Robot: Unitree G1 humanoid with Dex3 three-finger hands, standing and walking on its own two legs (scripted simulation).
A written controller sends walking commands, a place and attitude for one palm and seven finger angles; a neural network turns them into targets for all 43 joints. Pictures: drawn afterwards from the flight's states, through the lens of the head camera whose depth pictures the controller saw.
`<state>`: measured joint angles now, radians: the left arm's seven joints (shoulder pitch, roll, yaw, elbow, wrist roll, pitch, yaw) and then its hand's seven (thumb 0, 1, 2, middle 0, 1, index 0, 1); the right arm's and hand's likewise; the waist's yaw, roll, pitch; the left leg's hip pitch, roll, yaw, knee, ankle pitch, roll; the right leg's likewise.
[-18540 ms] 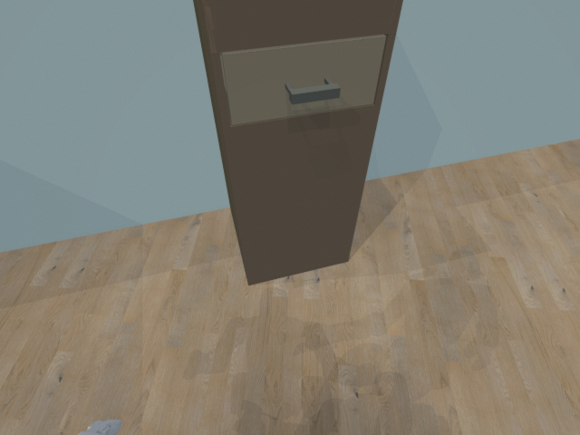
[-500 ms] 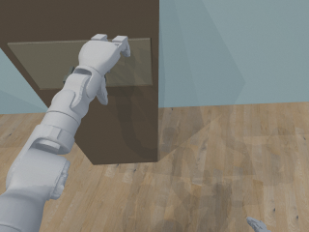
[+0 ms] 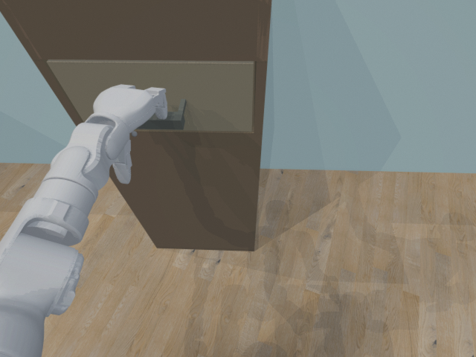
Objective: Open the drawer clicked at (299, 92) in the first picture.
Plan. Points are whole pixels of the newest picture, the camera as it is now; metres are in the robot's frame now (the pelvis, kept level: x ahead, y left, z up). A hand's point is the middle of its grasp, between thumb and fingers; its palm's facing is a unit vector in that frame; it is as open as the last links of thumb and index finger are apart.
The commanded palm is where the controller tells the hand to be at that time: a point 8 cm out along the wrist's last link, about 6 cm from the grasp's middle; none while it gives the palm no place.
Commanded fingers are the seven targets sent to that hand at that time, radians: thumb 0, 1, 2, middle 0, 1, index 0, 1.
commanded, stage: lift the fingers back up to retry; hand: left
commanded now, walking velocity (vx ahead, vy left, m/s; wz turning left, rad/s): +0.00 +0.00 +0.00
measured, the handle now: (156, 112) +0.55 +0.19 +0.07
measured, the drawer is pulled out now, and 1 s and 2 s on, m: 0.00 0.00 0.00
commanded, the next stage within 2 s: re-aim the fingers above the handle in 0.80 s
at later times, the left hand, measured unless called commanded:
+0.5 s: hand (184, 88) +0.51 +0.11 +0.16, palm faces -0.01 +0.03 -1.00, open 13.5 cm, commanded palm +0.48 +0.17 +0.19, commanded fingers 0.00 -0.50 0.30 -0.30 -1.20 -0.30 -1.20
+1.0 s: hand (148, 97) +0.51 +0.18 +0.14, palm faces +0.06 +0.00 -1.00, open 13.8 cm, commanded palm +0.47 +0.19 +0.19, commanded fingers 0.00 -0.50 0.30 -0.30 -1.20 -0.30 -1.20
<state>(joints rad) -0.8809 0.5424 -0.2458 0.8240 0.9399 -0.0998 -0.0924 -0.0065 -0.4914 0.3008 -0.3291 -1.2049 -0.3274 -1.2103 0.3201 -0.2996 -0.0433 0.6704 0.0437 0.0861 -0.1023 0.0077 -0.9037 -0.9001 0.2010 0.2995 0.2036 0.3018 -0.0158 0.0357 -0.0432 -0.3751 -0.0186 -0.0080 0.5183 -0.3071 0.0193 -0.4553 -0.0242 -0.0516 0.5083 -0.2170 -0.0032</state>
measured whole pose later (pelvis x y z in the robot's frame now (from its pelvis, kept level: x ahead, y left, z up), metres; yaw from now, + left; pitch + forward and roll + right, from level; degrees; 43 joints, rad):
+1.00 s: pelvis +0.00 +0.00 +0.00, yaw -2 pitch +11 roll +0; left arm -0.99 0.49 -0.13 0.99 1.02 0.02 0.12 0.00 -0.50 0.30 -0.32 -1.20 -0.32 -1.20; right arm 0.28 -0.29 -0.03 0.70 0.03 0.07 -0.05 0.01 -0.91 -0.90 0.20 0.30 0.20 0.30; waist -0.08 0.05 -0.09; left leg -0.42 -0.01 0.02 0.53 -0.32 0.02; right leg -0.51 -0.01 -0.02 0.52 -0.21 0.00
